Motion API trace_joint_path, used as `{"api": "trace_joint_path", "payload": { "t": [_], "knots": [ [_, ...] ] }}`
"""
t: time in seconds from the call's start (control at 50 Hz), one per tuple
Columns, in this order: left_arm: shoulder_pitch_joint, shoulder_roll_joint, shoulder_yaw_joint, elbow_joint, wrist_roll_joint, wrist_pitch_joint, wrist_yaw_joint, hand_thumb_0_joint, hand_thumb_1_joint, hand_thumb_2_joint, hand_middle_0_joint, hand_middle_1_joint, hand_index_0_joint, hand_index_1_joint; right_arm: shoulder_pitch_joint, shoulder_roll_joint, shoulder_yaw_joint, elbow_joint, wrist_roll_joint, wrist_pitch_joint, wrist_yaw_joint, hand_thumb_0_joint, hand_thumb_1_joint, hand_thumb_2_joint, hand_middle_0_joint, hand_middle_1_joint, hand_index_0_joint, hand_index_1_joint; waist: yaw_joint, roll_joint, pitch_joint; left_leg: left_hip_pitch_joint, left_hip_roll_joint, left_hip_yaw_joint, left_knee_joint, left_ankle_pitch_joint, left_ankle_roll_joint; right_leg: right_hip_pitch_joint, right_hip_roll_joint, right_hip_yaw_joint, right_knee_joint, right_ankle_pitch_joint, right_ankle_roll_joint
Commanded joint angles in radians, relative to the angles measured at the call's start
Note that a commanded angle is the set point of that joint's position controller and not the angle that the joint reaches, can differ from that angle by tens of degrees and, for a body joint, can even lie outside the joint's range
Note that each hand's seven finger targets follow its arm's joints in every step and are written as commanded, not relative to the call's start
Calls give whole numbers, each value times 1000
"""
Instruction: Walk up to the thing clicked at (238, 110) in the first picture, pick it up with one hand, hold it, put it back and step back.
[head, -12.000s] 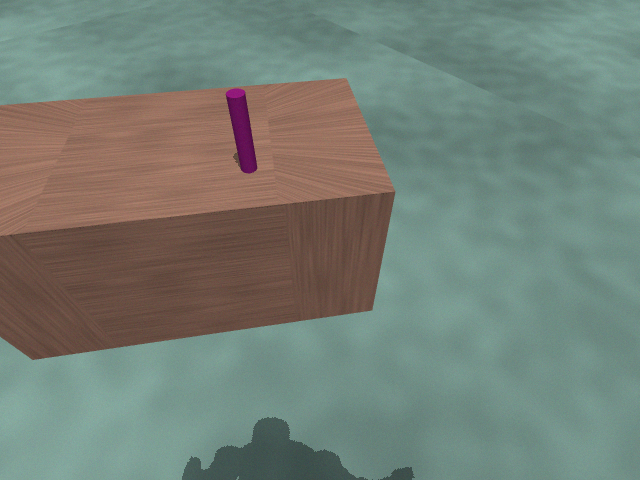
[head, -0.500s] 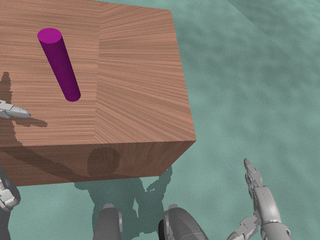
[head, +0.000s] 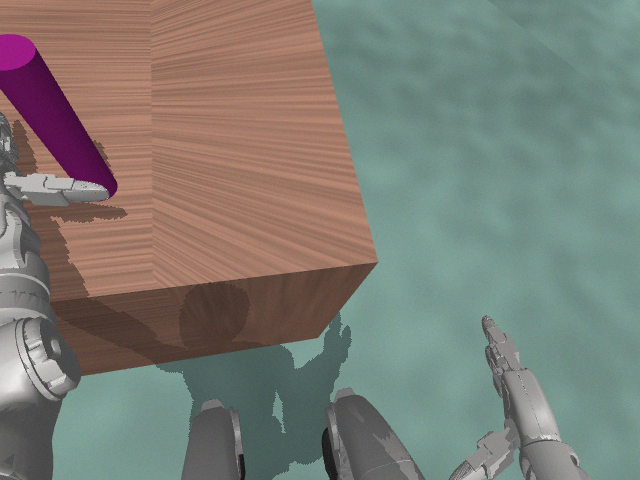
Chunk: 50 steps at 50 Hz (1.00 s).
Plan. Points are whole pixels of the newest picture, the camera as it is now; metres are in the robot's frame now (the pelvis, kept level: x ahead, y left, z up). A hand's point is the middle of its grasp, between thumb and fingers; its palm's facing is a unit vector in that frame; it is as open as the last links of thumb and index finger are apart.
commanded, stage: close in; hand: left
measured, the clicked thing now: (64, 135) +0.52 +0.24 +0.05
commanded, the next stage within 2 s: close in 0.08 s
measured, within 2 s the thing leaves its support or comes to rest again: leaves its support in 1.50 s
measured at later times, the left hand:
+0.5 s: hand (80, 141) +0.54 +0.24 +0.03, palm faces +0.24 -0.97 -0.01, open 15.5 cm
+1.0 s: hand (74, 155) +0.52 +0.24 +0.02, palm faces +0.27 -0.96 -0.04, open 6.9 cm
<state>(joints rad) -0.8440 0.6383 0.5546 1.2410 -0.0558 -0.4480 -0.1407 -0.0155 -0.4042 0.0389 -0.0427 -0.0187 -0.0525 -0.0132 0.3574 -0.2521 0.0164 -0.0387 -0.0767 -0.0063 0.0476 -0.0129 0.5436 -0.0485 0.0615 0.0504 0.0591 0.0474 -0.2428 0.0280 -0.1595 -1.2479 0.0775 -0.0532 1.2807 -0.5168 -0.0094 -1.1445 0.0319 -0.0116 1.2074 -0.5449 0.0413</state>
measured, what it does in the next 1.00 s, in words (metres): stands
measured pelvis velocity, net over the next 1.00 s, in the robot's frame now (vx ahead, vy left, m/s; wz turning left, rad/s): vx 0.00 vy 0.00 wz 0.01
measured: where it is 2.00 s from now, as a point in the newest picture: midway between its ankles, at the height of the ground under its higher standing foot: outside the picture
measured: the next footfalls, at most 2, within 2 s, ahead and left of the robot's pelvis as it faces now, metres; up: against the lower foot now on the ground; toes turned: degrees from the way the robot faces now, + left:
none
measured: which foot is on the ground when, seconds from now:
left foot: down 0.00-1.00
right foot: down 0.00-1.00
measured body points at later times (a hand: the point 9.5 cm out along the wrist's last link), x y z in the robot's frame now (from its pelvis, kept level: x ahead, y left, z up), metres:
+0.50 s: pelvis +0.00 +0.00 +0.00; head +0.16 +0.06 +0.41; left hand +0.52 +0.29 +0.03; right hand +0.17 -0.25 +0.02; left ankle +0.03 +0.12 -0.62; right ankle +0.01 -0.15 -0.62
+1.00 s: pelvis +0.00 +0.00 +0.00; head +0.15 +0.05 +0.42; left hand +0.50 +0.29 +0.03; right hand +0.17 -0.26 +0.02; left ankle +0.03 +0.12 -0.62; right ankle +0.01 -0.15 -0.62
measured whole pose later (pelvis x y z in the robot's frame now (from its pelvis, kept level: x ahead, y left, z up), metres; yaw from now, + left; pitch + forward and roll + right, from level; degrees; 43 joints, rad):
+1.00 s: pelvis +0.00 +0.00 +0.00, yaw +0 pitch +27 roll -5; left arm -0.84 0.59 0.48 1.20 -0.01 -0.48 -0.02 -0.01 0.03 0.70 -1.00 -0.88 -1.03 -0.89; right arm 0.37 -0.26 -0.01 -0.11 -0.08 0.05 0.07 -0.01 0.51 -0.05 0.06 0.05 0.06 0.05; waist -0.27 0.00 -0.15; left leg -1.24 0.07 -0.06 1.27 -0.51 -0.01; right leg -1.13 0.03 -0.02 1.20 -0.54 0.04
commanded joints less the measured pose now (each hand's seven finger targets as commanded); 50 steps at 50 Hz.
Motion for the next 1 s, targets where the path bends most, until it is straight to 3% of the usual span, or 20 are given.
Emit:
{"api": "trace_joint_path", "payload": {
  "t": [0.0, 0.08, 0.2, 0.24, 0.32, 0.34, 0.36, 0.38, 0.48, 0.54, 0.56, 0.58, 0.64, 0.68, 0.7, 0.74, 0.76, 0.78, 0.92, 0.98],
  "knots": [
    [-340, 225, -13, -241, -11, -81, 12, 0, -357, 46, -28, -13, -45, 0, 130, -190, -145, -231, 16, -50, -14, 0, 574, -40, 49, 50, 50, 50, -45, 92, -516, 406, -35, -2, -118, 335, 37, 227, 15, 6, -142, 373, -31],
    [-411, 238, -41, -339, -10, -91, 8, 0, -376, 47, -43, -18, -58, -3, 154, -171, -120, -242, 18, -49, -11, 0, 563, -43, 49, 50, 50, 50, -33, 191, -619, 518, -44, 6, -93, 434, 36, 245, 9, 5, -129, 468, -34],
    [-413, 210, -73, -292, 28, -86, 46, 0, -495, 58, -94, 0, -79, -14, 88, -169, -124, -199, 0, -27, -7, 0, 543, -54, 49, 51, 49, 51, -9, 299, -530, 569, -35, -2, -111, 451, 15, 154, 10, -17, -122, 392, -56],
    [-418, 223, -58, -305, 38, -90, 66, 0, -435, 75, -242, -111, -235, -115, 67, -176, -135, -211, -5, -24, -3, 0, 540, -48, 49, 50, 49, 50, -8, 301, -524, 556, -33, -2, -114, 414, 17, 143, 12, -17, -125, 359, -58],
    [-430, 239, -36, -274, 40, -95, 85, 0, -408, 120, -353, -198, -351, -197, 63, -169, -126, -238, -5, -15, 5, 0, 537, -47, 49, 50, 49, 50, -29, 270, -522, 537, -26, -17, -122, 418, 15, 151, 19, -34, -117, 355, -61],
    [-418, 226, -29, -237, 35, -94, 83, 0, -405, 133, -379, -225, -380, -222, 53, -176, -140, -244, -3, -17, 2, 0, 540, -45, 49, 50, 49, 50, -37, 235, -501, 521, -25, -19, -123, 401, 18, 148, 22, -36, -118, 350, -57],
    [-402, 169, -65, -181, 35, -90, 78, 0, -405, 148, -411, -254, -413, -251, 59, -166, -125, -256, -4, -17, 7, 0, 535, -46, 49, 50, 49, 50, -61, 220, -486, 501, -24, -21, -120, 409, 20, 151, 23, -38, -114, 366, -57],
    [-385, 185, -42, -168, 32, -90, 80, 0, -385, 169, -436, -277, -439, -272, 59, -183, -140, -248, -4, -15, 6, 0, 535, -46, 49, 50, 49, 50, -51, 201, -478, 494, -22, -26, -123, 407, 18, 139, 27, -40, -111, 359, -57],
    [-449, 202, -48, -218, 33, -94, 76, 0, -367, 234, -557, -382, -565, -375, 77, -181, -139, -277, -2, -17, 8, 0, 531, -45, 49, 50, 49, 50, -67, 233, -570, 546, -18, -28, -101, 487, 17, 140, 30, -41, -92, 413, -56],
    [-446, 222, -36, -198, 42, -96, 89, 0, -315, 336, -640, -482, -645, -479, 81, -195, -155, -262, -1, -15, 9, 0, 530, -47, 49, 50, 49, 50, -66, 219, -530, 484, -21, -23, -102, 413, 23, 129, 28, -33, -91, 377, -55],
    [-447, 230, -31, -214, 48, -98, 96, 0, -288, 362, -670, -514, -677, -509, 89, -181, -133, -255, -5, -10, 11, 0, 527, -47, 49, 50, 49, 50, -58, 240, -547, 492, -22, -23, -101, 423, 21, 136, 27, -33, -89, 379, -56],
    [-436, 191, -52, -199, 51, -94, 95, 0, -280, 386, -686, -533, -691, -530, 77, -181, -132, -290, -5, -9, 13, 0, 530, -47, 49, 50, 49, 50, -60, 235, -576, 517, -20, -28, -104, 435, 18, 131, 29, -38, -87, 373, -59],
    [-448, 188, -59, -282, 48, -98, 100, 0, -191, 463, -768, -619, -777, -613, 95, -184, -143, -289, -7, -4, 12, 0, 530, -46, 49, 50, 49, 50, -43, 283, -614, 584, -17, -28, -113, 475, 8, 133, 32, -43, -93, 371, -63],
    [-440, 237, -32, -304, 45, -94, 109, 0, -116, 547, -850, -712, -859, -706, 92, -194, -153, -272, -4, -1, 8, 0, 529, -47, 49, 50, 49, 50, -28, 290, -618, 575, -19, -25, -118, 457, 8, 159, 28, -39, -94, 368, -62],
    [-393, 217, -37, -249, 49, -85, 113, 0, -90, 585, -889, -755, -897, -750, 82, -199, -155, -286, -3, 2, 9, 0, 524, -48, 49, 50, 49, 50, -26, 273, -598, 554, -18, -24, -123, 448, 9, 161, 28, -39, -96, 365, -63],
    [-447, 260, -19, -358, 54, -90, 129, 0, -71, 634, -944, -815, -952, -810, 83, -187, -148, -265, -5, 10, 7, 0, 521, -49, 49, 50, 49, 50, -11, 322, -614, 594, -18, -22, -130, 454, 5, 158, 27, -36, -102, 352, -64],
    [-416, 207, -42, -317, 52, -83, 131, 0, -20, 663, -967, -843, -978, -836, 66, -182, -148, -275, -5, 11, 6, 0, 527, -47, 49, 50, 49, 50, -20, 306, -588, 582, -16, -27, -139, 445, 3, 150, 30, -42, -104, 342, -65],
    [-415, 217, -28, -343, 48, -85, 137, 0, 9, 695, -996, -871, -1004, -866, 70, -179, -148, -255, -3, 11, 6, 0, 527, -47, 49, 50, 49, 50, -8, 299, -567, 586, -15, -28, -141, 448, 1, 143, 30, -43, -102, 337, -65],
    [-335, 122, -79, -204, 41, -85, 113, 0, 165, 817, -1132, -1017, -1146, -1005, 60, -169, -131, -244, 0, 4, 6, 0, 537, -44, 49, 50, 49, 50, -42, 177, -486, 488, -22, -13, -139, 392, 21, 165, 27, -40, -127, 359, -55],
    [-329, 162, -66, -221, 39, -97, 104, 0, 295, 923, -1228, -1122, -1244, -1110, 82, -185, -145, -262, 3, 2, 4, 0, 544, -43, 49, 50, 49, 50, -42, 194, -517, 526, -25, -12, -134, 425, 20, 180, 26, -40, -124, 386, -54]
  ]
}}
